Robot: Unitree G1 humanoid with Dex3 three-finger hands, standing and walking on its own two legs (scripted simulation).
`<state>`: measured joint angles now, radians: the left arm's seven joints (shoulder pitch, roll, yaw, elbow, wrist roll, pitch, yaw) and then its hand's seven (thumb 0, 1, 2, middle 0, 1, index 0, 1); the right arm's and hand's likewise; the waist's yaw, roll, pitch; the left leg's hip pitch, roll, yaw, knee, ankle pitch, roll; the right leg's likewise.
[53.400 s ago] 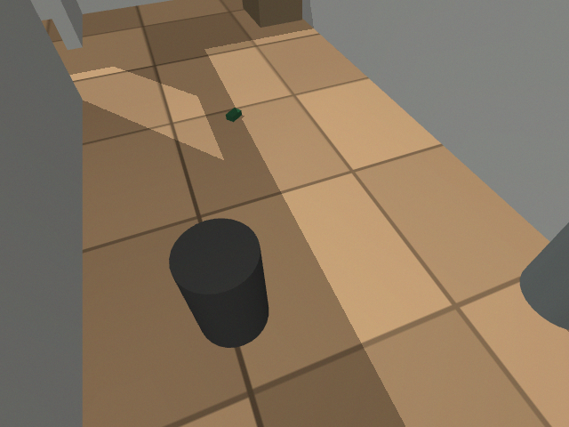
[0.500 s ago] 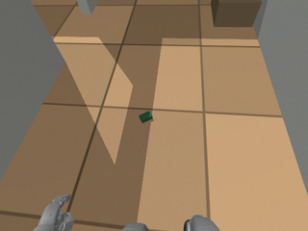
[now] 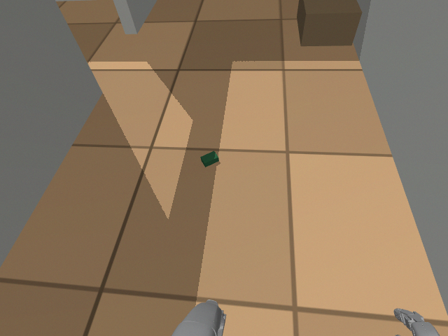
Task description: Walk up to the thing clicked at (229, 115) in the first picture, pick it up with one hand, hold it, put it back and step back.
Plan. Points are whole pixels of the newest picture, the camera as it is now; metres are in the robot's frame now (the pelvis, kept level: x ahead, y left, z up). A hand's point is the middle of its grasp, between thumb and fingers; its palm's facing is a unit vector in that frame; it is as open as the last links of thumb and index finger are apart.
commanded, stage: step back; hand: left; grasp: from above
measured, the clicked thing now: (209, 159) +1.06 +0.27 -0.74
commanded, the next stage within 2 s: stand in 1.08 s
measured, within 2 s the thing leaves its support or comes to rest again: neither
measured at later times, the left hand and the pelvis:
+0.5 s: hand out of the picture -0.01 +0.27 -0.14, palm faces +0.08 -0.92 -0.39, open 7.4 cm; pelvis -0.05 -0.01 +0.00, yaw +4 degrees
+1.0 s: hand out of the picture +0.04 +0.30 -0.15, palm faces +0.10 -0.92 -0.37, open 7.4 cm; pelvis +0.00 +0.02 +0.00, yaw +5 degrees
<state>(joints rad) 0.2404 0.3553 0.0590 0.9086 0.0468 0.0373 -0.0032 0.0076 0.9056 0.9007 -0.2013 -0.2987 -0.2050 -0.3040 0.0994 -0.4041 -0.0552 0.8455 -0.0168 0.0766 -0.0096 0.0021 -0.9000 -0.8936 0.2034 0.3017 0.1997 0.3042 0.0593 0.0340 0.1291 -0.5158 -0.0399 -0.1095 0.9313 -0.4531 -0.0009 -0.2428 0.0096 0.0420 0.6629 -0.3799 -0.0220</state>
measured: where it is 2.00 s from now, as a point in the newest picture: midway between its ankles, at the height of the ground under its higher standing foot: outside the picture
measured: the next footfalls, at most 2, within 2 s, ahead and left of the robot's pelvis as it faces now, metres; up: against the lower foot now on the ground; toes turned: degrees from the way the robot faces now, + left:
left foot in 0.22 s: -0.03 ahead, +0.13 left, +0.00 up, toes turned +4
left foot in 0.82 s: +0.07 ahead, +0.15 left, +0.00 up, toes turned +7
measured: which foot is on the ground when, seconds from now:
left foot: up 0.00-0.20, down 0.22-0.52, up 0.54-0.80, down 0.82-1.00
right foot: down 0.00-1.00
